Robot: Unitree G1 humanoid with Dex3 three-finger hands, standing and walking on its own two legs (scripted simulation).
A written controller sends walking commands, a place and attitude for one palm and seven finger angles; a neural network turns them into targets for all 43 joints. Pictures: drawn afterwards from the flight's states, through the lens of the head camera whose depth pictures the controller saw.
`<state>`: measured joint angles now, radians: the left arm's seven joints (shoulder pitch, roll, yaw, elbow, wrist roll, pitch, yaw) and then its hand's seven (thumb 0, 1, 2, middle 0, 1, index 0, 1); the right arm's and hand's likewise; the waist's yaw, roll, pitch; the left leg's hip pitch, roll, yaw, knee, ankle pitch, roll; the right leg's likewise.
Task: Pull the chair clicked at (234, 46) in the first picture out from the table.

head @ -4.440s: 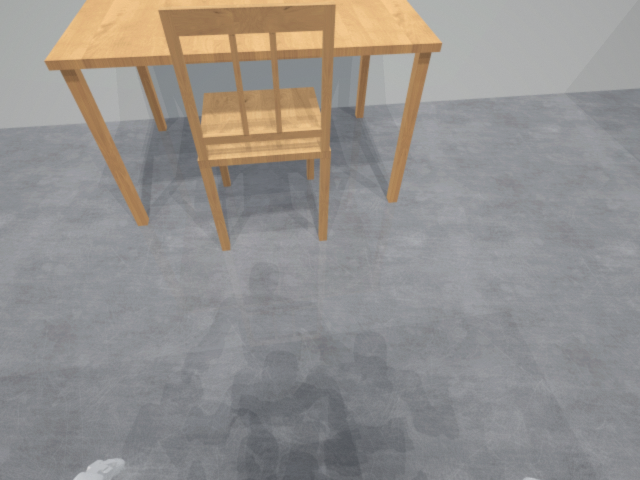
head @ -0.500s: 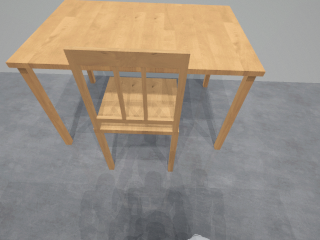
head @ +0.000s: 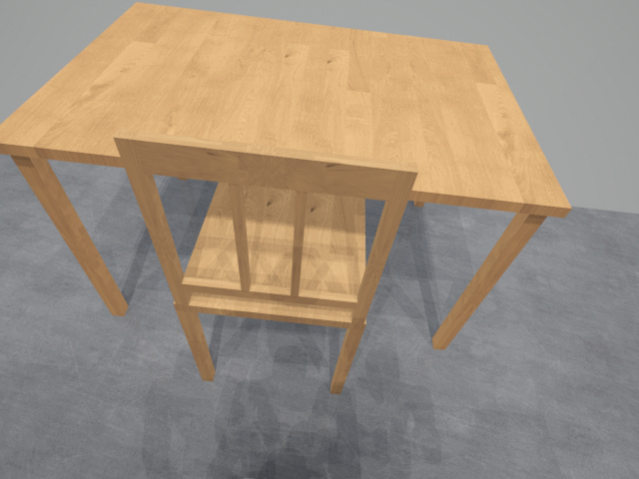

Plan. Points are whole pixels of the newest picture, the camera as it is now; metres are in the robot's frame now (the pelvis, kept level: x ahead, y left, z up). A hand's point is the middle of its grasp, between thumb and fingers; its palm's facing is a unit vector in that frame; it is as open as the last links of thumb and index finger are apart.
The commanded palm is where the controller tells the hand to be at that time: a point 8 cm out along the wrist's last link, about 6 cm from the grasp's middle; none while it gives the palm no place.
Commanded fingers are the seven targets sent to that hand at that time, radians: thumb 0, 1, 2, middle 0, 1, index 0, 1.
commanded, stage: come to a stop and stand still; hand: left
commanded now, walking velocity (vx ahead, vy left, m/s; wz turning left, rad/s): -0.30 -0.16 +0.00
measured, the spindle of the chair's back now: (241, 241) +0.50 +0.18 -0.07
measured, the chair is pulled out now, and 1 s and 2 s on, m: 0.00 0.00 0.00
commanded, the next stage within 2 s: look again from close up in 0.96 s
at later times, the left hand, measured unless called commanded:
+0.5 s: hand out of the picture +0.08 +0.16 -0.16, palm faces +0.00 -0.96 -0.28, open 7.4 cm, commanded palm none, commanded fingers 0.00 0.90 0.90 -0.20 -0.30 -0.20 -0.30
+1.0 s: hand out of the picture +0.01 +0.10 -0.16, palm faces +0.03 -0.98 -0.19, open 7.3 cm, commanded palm none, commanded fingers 0.00 0.90 0.90 -0.20 -0.30 -0.20 -0.30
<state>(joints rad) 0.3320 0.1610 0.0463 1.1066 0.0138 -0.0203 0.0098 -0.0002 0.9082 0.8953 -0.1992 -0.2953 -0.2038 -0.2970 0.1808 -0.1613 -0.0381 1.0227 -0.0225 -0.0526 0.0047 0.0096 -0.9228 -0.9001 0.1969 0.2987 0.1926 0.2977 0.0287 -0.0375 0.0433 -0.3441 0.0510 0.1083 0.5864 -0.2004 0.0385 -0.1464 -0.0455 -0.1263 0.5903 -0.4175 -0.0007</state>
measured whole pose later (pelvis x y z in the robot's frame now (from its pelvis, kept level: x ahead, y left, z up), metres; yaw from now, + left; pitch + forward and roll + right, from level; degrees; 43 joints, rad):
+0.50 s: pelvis +0.02 -0.04 +0.00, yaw -2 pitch -1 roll +1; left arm 0.19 0.19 0.04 1.02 0.02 0.02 0.04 0.00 0.91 0.90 -0.20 -0.29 -0.20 -0.30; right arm 0.17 -0.17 -0.06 1.05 0.00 0.04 -0.02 0.01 -0.91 -0.90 0.20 0.30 0.20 0.30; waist -0.01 0.02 0.08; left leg -0.30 0.06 0.12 0.55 -0.26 -0.01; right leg -0.22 -0.03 -0.04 0.55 -0.32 -0.01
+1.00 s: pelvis +0.02 -0.07 +0.02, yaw -1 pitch -1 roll +0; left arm 0.28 0.13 0.01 1.14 0.00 0.00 0.03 0.00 0.91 0.90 -0.20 -0.30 -0.20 -0.30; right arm 0.31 -0.14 -0.01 1.17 -0.01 0.02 -0.03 0.01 -0.91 -0.90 0.20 0.30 0.19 0.30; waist -0.01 0.01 0.05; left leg -0.18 0.07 0.01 0.38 -0.18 -0.06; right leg -0.12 0.04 -0.07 0.40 -0.26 -0.06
